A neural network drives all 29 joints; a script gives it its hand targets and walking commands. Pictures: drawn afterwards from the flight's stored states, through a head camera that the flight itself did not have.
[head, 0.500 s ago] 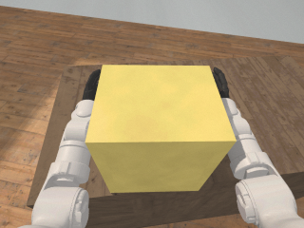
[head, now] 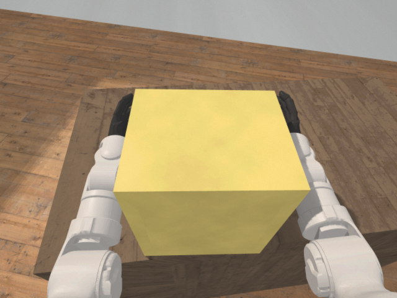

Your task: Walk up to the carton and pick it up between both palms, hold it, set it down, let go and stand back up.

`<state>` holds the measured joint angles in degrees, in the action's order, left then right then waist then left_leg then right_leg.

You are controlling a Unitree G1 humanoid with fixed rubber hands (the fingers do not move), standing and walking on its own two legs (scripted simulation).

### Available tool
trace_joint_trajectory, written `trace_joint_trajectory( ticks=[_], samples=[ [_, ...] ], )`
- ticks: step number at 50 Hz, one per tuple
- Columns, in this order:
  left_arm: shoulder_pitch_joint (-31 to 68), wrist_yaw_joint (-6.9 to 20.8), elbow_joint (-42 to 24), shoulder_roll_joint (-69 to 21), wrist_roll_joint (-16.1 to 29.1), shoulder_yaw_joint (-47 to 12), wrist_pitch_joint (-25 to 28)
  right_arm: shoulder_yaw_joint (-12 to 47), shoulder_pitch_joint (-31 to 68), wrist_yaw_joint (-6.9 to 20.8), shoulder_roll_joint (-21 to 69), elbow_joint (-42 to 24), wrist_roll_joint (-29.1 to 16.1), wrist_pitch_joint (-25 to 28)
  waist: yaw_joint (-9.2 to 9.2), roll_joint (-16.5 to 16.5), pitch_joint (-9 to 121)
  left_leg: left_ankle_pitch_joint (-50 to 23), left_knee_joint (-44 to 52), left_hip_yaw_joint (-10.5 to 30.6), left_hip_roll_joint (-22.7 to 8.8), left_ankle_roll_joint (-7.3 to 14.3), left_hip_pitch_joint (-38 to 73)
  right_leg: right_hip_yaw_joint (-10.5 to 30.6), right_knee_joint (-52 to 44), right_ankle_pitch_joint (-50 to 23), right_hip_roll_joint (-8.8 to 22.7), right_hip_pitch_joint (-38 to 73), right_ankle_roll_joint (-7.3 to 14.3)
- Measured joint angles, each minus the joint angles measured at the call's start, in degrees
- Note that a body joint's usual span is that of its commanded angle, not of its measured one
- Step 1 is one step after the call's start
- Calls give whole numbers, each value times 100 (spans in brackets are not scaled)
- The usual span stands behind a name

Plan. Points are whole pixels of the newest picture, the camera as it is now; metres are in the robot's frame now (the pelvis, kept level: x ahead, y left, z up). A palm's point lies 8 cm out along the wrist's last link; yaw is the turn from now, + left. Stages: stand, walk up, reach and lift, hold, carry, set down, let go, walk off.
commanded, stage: reach and lift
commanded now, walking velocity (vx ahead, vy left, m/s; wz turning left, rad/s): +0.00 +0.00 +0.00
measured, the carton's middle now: (204, 180) +0.33 +0.01 +0.07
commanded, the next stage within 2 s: none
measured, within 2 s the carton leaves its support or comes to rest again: leaves its support in 0.40 s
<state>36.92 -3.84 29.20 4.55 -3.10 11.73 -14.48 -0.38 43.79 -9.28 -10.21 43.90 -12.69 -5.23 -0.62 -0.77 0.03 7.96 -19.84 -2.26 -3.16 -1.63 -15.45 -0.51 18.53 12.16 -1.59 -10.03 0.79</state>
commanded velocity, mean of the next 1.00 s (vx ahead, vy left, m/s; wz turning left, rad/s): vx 0.00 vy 0.00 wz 0.00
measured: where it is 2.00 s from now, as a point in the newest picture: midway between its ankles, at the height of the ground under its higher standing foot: outside the picture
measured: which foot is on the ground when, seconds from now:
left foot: down 0.00-1.00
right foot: down 0.00-1.00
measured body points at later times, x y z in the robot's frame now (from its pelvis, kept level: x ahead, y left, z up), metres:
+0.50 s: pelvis +0.00 +0.01 +0.00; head -0.01 +0.04 +0.45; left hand +0.39 +0.18 +0.13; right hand +0.40 -0.15 +0.15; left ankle +0.02 +0.14 -0.75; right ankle -0.03 -0.11 -0.75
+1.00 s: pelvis -0.01 +0.01 +0.00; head -0.04 +0.05 +0.45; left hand +0.39 +0.19 +0.17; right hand +0.40 -0.14 +0.18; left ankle +0.02 +0.14 -0.75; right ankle -0.03 -0.10 -0.75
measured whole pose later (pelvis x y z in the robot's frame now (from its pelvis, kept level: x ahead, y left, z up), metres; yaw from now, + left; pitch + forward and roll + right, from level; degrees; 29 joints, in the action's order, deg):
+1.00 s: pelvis -0.01 +0.01 +0.00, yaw +1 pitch -2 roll +0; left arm 36.6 -2.5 21.9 5.4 -8.1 9.2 -23.3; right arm -1.7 43.2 -1.9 -9.6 46.3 -10.8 -1.7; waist 2.7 -4.5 1.2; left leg 5.9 -16.7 -1.8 -1.1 -0.3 -8.4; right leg -1.2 16.4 11.0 0.3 -3.0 -0.3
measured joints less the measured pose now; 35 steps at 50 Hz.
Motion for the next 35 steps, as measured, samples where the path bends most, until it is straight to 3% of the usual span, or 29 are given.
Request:
trace_joint_trajectory(
  ticks=[3, 8, 12, 20, 27, 35],
  samples=[
    [-12, 99, 51, -28, -162, 58, 122, -95, -29, 160, 49, -1, 266, 118, 8, 5, -3, -11, 40, -4, 9, 2, 49, 3, -44, -13, 9, 51, -4],
    [-203, 594, -59, -24, -595, 205, 272, -495, -250, 780, 327, -66, 1223, 468, 191, -40, -20, -88, 248, 66, 82, 5, 283, -76, -207, -35, 69, 302, -24],
    [-375, 627, -130, -85, -760, 151, 410, -550, -497, 850, 350, -2, 1504, 955, 302, -128, 121, -111, 326, 144, 142, 18, 368, -161, -239, -7, 120, 401, -46],
    [-479, 516, -100, -185, -877, 64, 547, -388, -643, 786, 250, 381, 1219, 1516, 296, -328, 66, -124, 373, 138, 172, 39, 676, -160, -283, -13, 149, 707, -51],
    [-398, 316, -154, -78, -734, -163, 248, -357, -572, 809, 233, 464, 881, 1409, 264, -410, 86, -210, 409, 104, 168, 61, 704, -127, -296, -97, 147, 711, -54],
    [-38, 231, -39, 28, -670, -251, -137, -524, -307, 901, 221, 583, 798, 1136, 242, -420, 170, -320, 472, 71, 197, 107, 635, -98, -237, -151, 178, 576, -78]
  ],
)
